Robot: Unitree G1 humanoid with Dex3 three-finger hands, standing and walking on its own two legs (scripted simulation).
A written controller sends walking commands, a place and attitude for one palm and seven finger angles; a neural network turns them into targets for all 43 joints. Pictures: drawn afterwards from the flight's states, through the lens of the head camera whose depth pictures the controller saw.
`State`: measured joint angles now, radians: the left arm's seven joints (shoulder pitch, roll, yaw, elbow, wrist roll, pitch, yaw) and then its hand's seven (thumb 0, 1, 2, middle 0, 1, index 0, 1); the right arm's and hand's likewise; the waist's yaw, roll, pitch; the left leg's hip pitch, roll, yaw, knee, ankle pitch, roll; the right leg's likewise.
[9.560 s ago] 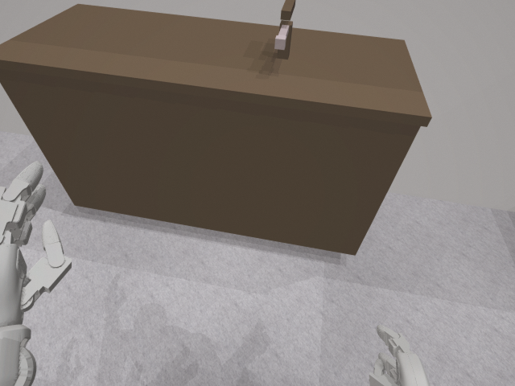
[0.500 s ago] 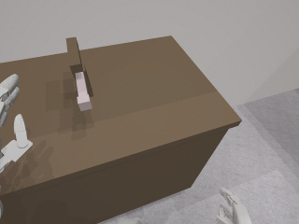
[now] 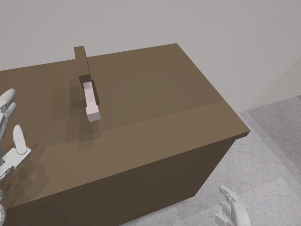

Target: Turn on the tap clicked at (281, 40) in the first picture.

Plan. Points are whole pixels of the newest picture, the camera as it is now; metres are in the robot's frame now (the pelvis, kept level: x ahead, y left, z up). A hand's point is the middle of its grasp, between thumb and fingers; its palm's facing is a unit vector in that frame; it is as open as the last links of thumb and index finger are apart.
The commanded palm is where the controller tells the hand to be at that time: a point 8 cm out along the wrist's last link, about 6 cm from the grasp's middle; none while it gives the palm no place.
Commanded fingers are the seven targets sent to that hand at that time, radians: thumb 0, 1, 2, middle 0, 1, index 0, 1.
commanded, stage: come to a stop and stand still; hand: left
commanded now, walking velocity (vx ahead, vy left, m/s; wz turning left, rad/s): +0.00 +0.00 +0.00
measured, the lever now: (93, 113) +0.34 +0.18 +0.13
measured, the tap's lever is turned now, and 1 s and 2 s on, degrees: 0 0 0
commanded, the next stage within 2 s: look again from close up in 0.02 s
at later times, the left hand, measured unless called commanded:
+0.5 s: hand (43, 156) +0.21 +0.23 +0.15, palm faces +0.38 -0.84 -0.38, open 7.4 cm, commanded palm +0.16 +0.26 +0.17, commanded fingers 0.00 0.90 0.90 -0.20 -0.30 -0.20 -0.30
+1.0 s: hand (63, 151) +0.22 +0.19 +0.16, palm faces +0.36 -0.86 -0.36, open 7.4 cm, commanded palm +0.17 +0.23 +0.17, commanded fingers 0.00 0.90 0.90 -0.20 -0.30 -0.20 -0.30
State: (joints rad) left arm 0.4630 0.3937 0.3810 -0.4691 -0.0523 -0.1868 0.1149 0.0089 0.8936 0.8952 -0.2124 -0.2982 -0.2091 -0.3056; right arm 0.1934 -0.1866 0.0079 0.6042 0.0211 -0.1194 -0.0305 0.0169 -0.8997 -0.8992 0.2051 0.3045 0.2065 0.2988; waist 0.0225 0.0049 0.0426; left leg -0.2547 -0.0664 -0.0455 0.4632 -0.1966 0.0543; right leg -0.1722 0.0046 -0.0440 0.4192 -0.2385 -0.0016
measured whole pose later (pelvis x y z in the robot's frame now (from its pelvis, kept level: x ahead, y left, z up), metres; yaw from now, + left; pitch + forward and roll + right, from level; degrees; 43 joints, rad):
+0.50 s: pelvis +0.00 -0.02 +0.00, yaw +0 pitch -1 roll -1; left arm 0.47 0.36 0.33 -0.45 -0.06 -0.15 0.12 0.01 0.89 0.90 -0.21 -0.30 -0.21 -0.31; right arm 0.21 -0.21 0.01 0.61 0.03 -0.09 -0.05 0.02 -0.90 -0.90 0.20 0.30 0.21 0.30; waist 0.02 0.02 0.03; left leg -0.25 -0.04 -0.06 0.46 -0.19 0.03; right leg -0.16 0.03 -0.06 0.40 -0.23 -0.03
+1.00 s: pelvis +0.00 -0.05 +0.00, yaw +0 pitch +0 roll -1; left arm 0.46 0.37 0.33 -0.48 -0.09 -0.11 0.11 0.01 0.89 0.90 -0.21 -0.30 -0.21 -0.31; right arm 0.20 -0.18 0.01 0.58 0.03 -0.06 -0.03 0.02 -0.90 -0.90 0.20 0.30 0.21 0.30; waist 0.02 0.00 0.02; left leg -0.25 0.00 -0.07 0.45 -0.20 -0.01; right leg -0.16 0.07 -0.06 0.40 -0.24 -0.07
